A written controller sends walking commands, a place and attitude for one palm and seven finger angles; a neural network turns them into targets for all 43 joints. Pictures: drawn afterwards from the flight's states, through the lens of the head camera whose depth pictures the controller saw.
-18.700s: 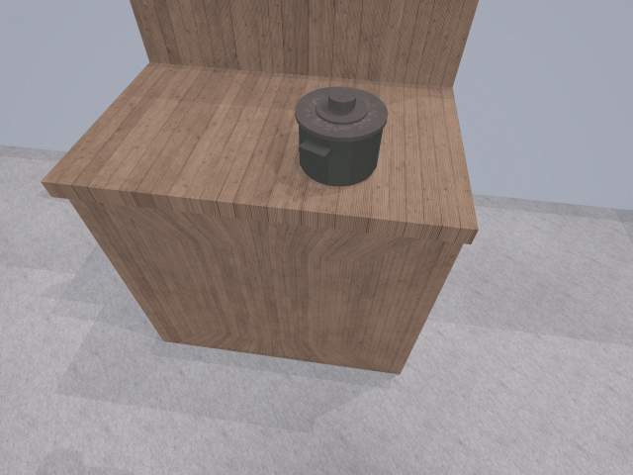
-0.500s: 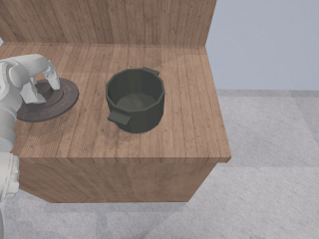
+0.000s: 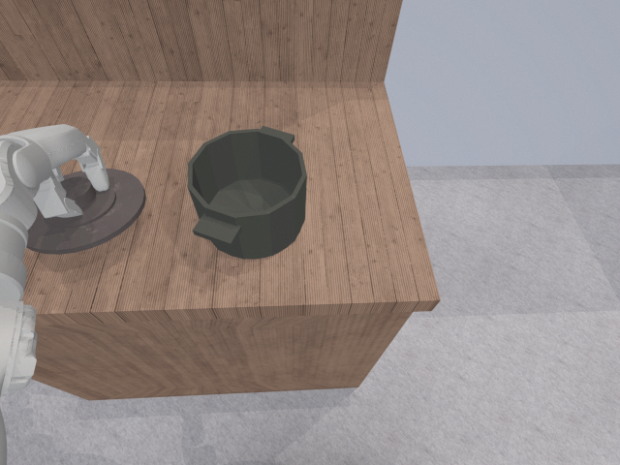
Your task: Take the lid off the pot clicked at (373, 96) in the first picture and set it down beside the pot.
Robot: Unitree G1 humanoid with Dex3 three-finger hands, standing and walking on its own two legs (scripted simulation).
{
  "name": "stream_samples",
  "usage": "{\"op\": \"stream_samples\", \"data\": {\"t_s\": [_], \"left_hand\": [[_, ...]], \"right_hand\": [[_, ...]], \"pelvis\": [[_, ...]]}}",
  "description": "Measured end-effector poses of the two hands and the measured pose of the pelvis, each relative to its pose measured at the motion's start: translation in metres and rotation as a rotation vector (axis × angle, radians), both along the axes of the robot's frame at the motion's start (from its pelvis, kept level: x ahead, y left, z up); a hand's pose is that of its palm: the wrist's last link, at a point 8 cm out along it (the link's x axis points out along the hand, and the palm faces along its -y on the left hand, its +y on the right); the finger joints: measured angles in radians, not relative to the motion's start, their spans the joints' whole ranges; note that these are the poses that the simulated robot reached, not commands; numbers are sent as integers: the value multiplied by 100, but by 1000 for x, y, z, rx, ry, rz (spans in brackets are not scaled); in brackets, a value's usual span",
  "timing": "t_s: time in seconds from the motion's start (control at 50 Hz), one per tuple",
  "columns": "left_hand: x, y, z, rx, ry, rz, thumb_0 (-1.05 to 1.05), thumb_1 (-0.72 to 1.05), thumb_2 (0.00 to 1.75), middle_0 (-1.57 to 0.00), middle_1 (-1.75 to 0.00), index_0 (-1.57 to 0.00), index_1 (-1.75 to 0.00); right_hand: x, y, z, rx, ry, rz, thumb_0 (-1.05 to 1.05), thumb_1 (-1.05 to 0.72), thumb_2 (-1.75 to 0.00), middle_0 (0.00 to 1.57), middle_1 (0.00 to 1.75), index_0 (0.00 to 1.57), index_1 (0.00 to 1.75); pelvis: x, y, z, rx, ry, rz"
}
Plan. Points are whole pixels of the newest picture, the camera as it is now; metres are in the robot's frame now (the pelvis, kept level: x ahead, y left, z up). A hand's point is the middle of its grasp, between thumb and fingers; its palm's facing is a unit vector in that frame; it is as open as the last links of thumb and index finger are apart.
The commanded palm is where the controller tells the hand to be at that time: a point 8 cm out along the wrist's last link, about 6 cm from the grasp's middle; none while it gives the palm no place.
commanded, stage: lower the lid onto the table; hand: left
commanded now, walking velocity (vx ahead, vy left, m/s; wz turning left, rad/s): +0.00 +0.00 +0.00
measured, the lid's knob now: (74, 193) +0.46 +0.31 +0.06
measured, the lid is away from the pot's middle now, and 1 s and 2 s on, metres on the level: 0.24 0.24 0.24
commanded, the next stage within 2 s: open the fingers wide in 0.44 s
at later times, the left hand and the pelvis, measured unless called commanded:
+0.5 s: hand (62, 204) +0.44 +0.31 +0.06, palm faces -0.52 -0.14 -0.84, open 7.7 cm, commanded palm +0.48 +0.32 +0.13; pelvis -0.01 +0.01 -0.01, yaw -1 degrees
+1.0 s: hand (68, 212) +0.43 +0.31 +0.06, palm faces -0.46 -0.08 -0.88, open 7.7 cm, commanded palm +0.46 +0.31 +0.12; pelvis -0.01 +0.01 -0.01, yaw +0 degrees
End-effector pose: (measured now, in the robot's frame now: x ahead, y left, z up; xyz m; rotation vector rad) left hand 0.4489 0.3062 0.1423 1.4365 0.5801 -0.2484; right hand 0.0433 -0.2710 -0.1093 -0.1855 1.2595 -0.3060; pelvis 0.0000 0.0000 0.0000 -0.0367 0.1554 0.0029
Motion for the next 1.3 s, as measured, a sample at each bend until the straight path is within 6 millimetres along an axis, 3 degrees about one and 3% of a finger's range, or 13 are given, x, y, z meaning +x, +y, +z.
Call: {"op": "stream_samples", "data": {"t_s": [0.32,0.56,0.66,1.02,1.3], "left_hand": [[-2,8,-20,-10,25,0,2,18,84,-66,-91,-69,-94],[0,10,-24,-1,23,-4,2,16,82,-67,-93,-71,-96],[-9,4,-30,23,-26,-103,1,17,80,-66,-94,-70,-96],[-12,1,-29,18,-48,-93,0,25,74,-59,-96,-61,-98],[-5,0,-22,14,-75,-90,0,15,69,-47,-93,-48,-94]], "right_hand": [[-14,-3,0,-37,24,-24,0,-91,-90,21,30,20,30],[-29,4,-7,-29,54,-43,0,-91,-90,21,30,20,30],[-31,9,-9,-14,78,-51,0,-91,-90,21,30,20,30],[1,15,-7,-3,13,-9,0,-91,-90,21,30,20,30],[3,11,-7,11,35,-13,0,-91,-90,21,30,20,30]], "pelvis": [[-3,2,-4,-6,23,-6],[-7,6,-10,-11,50,-8],[-7,9,-10,-12,54,-17],[-5,11,-6,-8,42,-6],[0,8,-6,-6,49,-7]]}}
